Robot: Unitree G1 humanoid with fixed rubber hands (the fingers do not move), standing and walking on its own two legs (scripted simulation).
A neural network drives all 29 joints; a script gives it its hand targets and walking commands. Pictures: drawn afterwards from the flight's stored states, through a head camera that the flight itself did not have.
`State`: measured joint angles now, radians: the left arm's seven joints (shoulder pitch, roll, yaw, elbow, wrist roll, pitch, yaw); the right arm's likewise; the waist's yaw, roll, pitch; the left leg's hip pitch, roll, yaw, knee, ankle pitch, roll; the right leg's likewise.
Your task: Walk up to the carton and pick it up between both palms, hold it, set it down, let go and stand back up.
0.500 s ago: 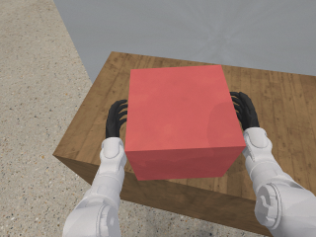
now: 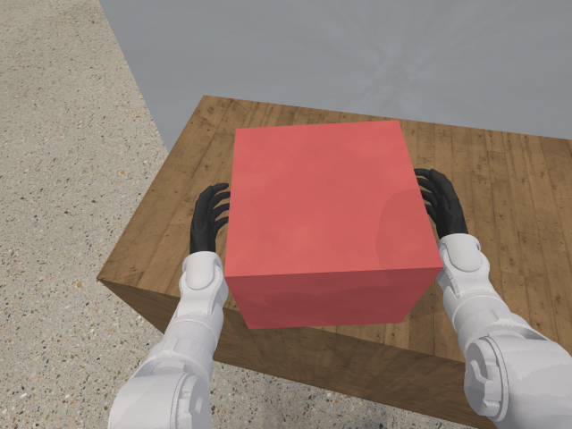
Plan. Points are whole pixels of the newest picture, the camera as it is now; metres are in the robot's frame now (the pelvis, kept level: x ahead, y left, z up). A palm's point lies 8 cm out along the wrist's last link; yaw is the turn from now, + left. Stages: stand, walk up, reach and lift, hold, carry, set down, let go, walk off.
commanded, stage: reach and lift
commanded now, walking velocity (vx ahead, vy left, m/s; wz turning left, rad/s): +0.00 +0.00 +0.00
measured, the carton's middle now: (320, 228) +0.42 +0.02 -0.03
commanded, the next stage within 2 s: none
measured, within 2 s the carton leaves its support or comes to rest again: leaves its support in 0.22 s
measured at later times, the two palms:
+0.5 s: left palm (192, 218) +0.34 +0.18 +0.10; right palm (479, 223) +0.36 -0.17 +0.10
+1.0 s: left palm (168, 188) +0.35 +0.20 +0.15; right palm (474, 211) +0.36 -0.15 +0.13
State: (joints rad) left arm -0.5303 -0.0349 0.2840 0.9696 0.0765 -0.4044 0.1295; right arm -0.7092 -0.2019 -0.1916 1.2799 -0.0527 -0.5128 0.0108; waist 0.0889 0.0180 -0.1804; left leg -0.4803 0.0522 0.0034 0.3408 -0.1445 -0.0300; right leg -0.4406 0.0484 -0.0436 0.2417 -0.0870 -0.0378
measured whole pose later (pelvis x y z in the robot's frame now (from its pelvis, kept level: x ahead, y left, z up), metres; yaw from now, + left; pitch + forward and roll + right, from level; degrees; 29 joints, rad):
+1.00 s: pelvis -0.01 +0.02 +0.01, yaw +3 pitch +0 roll -1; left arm -0.53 0.03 0.19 0.38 0.15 0.37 0.05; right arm -0.53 -0.13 -0.16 0.63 0.09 0.13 -0.05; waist -0.04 -0.03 -0.08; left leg -0.14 -0.01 -0.02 0.29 -0.14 0.01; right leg -0.11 -0.01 -0.06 0.23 -0.12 0.00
